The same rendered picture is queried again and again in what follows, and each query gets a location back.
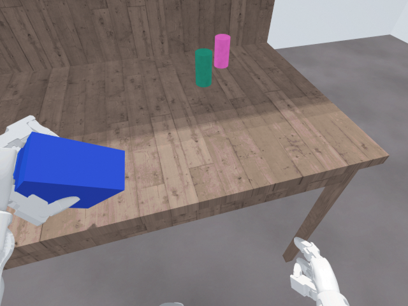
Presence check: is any left robot forearm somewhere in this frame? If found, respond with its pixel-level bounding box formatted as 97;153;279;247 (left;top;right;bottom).
0;210;15;306

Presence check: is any right robot hand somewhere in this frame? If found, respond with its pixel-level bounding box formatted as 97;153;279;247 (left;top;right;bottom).
290;237;340;301

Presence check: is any sponge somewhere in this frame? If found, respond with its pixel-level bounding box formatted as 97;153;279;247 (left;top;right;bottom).
13;131;125;208

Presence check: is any right robot forearm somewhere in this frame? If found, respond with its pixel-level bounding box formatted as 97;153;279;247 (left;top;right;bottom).
316;291;349;306

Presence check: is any table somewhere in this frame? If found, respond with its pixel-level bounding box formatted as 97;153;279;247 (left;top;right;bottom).
0;0;390;270

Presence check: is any left robot hand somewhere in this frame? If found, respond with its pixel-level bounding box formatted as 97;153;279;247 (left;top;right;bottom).
0;115;80;226

